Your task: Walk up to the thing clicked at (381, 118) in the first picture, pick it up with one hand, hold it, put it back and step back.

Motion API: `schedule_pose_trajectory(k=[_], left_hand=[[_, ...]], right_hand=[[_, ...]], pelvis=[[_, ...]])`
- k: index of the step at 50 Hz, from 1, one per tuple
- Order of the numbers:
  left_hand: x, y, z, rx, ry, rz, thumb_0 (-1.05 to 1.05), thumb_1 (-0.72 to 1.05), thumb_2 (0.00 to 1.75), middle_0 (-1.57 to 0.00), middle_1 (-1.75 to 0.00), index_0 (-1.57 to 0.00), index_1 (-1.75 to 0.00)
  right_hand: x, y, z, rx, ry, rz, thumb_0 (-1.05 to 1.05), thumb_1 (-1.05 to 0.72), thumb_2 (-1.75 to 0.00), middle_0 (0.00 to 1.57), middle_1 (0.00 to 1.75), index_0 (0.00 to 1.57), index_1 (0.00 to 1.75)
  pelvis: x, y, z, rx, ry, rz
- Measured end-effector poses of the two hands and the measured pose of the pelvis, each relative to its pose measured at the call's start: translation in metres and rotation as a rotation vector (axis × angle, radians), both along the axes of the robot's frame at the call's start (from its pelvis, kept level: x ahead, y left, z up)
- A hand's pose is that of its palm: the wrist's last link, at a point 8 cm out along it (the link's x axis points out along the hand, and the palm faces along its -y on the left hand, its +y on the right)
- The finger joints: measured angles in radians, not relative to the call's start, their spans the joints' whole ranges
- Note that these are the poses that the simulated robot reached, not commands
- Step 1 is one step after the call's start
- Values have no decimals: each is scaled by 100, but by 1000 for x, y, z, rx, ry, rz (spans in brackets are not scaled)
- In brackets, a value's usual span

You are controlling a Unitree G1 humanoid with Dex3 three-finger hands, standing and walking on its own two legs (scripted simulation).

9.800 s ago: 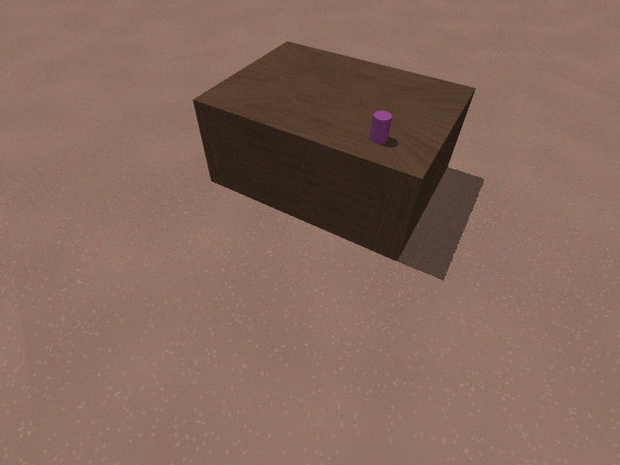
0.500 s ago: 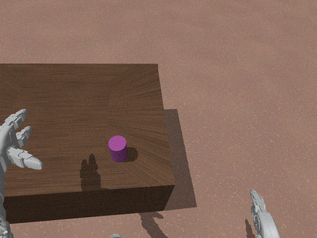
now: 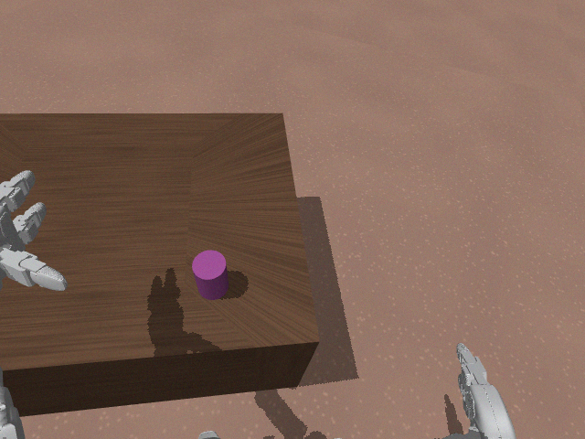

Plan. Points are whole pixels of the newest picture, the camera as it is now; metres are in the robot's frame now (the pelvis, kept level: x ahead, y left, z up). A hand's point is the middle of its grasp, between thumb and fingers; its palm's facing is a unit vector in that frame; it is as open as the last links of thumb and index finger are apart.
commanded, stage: go down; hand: left
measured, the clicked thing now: (211, 275) +0.47 +0.12 -0.23
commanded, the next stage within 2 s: none
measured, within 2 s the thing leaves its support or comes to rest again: neither
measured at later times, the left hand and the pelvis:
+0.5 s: hand (50, 217) +0.42 +0.30 +0.06, palm faces +0.05 -1.00 -0.04, open 17.2 cm; pelvis -0.01 +0.00 -0.01, yaw +0 degrees
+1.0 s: hand (57, 199) +0.44 +0.29 +0.07, palm faces +0.04 -1.00 -0.03, open 16.8 cm; pelvis +0.00 +0.00 -0.01, yaw +0 degrees
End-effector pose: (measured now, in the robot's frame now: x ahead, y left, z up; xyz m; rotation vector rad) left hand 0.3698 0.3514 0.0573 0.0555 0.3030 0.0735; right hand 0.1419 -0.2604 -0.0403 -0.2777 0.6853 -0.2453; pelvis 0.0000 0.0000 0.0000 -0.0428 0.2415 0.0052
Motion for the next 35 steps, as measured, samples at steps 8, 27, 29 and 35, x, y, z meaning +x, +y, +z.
schedule_pose_trajectory(k=[8,27,29,35], left_hand=[[6,0,5,-6,-30,-4,-1,-55,5,-7,-6,-7,-6],[25,-1,9,-20,-85,-19,-1,-46,6,-6,-6,-6,-6],[27,-1,10,-21,-92,-20,-1,-46,6,-6,-6,-6,-6],[34,-2,12,-23,-110,-26,-1,-43,7,-6,-7,-6,-6]], right_hand=[[0,0,1,-1,-5,8,-1,50,-6,6,5,6,5],[-9,0,2,-24,-14,11,-1,51,-5,6,5,6,5],[-10,0,2,-27,-14,10,-1,51,-5,6,5,6,5],[-11,1,3,-35,-15,9,-1,52,-5,6,5,6,5]], pelvis=[[0,-1,-1,0,7,2],[-9,-1,-8,-11,31,1],[-9,0,-9,-11,34,0],[-10,1,-10,-15,43,-2]])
